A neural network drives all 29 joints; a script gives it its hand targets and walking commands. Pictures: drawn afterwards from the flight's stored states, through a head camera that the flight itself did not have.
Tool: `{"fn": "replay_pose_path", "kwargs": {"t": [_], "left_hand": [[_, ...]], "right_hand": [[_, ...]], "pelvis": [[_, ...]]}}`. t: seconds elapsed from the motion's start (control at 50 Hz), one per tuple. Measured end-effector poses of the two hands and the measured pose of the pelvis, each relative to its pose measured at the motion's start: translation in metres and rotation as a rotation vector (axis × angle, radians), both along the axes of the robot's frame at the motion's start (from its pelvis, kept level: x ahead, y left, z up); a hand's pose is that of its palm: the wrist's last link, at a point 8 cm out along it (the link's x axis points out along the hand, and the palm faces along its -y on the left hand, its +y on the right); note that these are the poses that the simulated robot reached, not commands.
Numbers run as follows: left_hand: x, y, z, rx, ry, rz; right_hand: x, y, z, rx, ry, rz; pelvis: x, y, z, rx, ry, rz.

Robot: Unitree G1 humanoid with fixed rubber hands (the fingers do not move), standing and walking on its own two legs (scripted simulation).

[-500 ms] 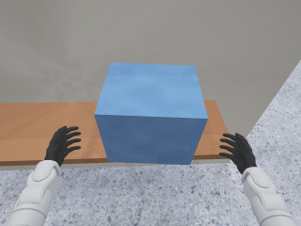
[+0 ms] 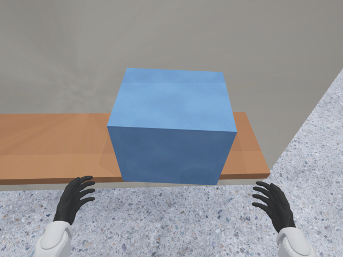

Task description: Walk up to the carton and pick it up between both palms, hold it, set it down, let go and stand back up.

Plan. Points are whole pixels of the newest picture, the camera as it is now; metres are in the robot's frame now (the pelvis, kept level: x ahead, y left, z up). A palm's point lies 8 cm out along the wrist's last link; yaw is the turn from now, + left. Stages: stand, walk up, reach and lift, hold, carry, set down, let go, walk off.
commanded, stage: let go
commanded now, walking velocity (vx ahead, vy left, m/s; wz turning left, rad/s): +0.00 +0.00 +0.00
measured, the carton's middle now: (172, 127) +0.50 +0.04 +0.01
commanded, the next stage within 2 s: stand in 0.76 s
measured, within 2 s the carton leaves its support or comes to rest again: neither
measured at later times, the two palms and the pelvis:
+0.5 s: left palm (82, 231) +0.20 +0.23 -0.05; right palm out of the picture +0.18 -0.22 -0.06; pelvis +0.01 +0.00 -0.01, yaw -1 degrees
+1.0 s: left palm out of the picture +0.07 +0.26 -0.11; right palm out of the picture +0.06 -0.26 -0.12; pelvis +0.00 +0.00 -0.01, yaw +1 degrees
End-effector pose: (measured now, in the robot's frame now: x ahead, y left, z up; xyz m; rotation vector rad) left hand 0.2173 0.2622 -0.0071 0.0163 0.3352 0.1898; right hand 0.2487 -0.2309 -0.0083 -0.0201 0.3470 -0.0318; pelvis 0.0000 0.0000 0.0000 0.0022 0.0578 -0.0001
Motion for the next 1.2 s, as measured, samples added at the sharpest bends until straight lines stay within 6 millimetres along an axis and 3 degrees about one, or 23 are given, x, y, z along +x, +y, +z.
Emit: {"fn": "replay_pose_path", "kwargs": {"t": [0.22, 0.42, 0.5, 0.6, 0.7, 0.8, 0.84, 0.96, 1.06, 1.2], "left_hand": [[-0.006, -0.010, -0.023, 0.024, 0.079, -0.035], [-0.030, -0.025, -0.052, 0.042, 0.265, -0.079], [-0.022, -0.032, -0.046, 0.059, 0.233, -0.089], [-0.018, -0.038, -0.054, 0.071, 0.328, -0.115], [-0.048, -0.035, -0.080, 0.086, 0.542, -0.118], [-0.058, -0.034, -0.073, 0.121, 0.463, -0.109], [-0.067, -0.029, -0.075, 0.156, 0.457, -0.122], [-0.124, -0.004, -0.096, 0.173, 0.593, -0.078], [-0.172, 0.002, -0.111, 0.145, 0.724, -0.053], [-0.208, 0.009, -0.119, 0.119, 0.810, -0.025]], "right_hand": [[-0.021, 0.005, -0.030, -0.033, 0.066, -0.023], [-0.069, 0.003, -0.059, -0.089, 0.223, -0.057], [-0.068, 0.009, -0.051, -0.097, 0.174, -0.036], [-0.069, 0.012, -0.061, -0.133, 0.241, -0.022], [-0.098, 0.007, -0.086, -0.168, 0.423, -0.052], [-0.105, 0.001, -0.078, -0.189, 0.370, -0.038], [-0.113, -0.008, -0.087, -0.238, 0.454, 0.002], [-0.169, -0.028, -0.111, -0.275, 0.713, -0.017], [-0.215, -0.029, -0.117, -0.260, 0.843, -0.041], [-0.250, -0.021, -0.120, -0.241, 0.913, -0.065]], "pelvis": [[0.005, 0.002, -0.004, 0.006, 0.005, 0.002], [0.016, 0.003, -0.004, 0.014, 0.021, -0.009], [0.014, 0.002, -0.005, 0.017, 0.024, -0.013], [0.012, 0.002, -0.005, 0.015, 0.020, -0.009], [0.011, 0.000, -0.004, 0.013, 0.007, -0.009], [0.006, -0.003, -0.006, 0.014, 0.011, -0.003], [0.004, -0.002, -0.008, 0.000, 0.000, 0.003], [-0.001, 0.001, -0.012, -0.007, -0.032, 0.019], [-0.008, 0.005, -0.010, -0.008, -0.047, 0.025], [-0.018, 0.012, -0.007, -0.011, -0.069, 0.033]]}}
